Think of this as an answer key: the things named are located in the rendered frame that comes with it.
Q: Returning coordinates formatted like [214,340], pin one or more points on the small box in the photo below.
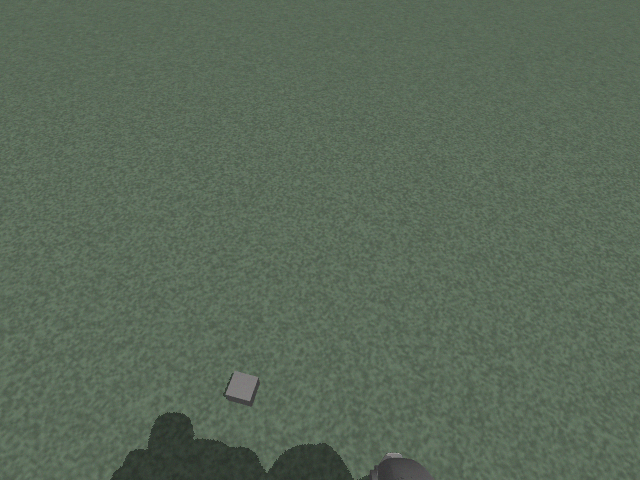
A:
[242,388]

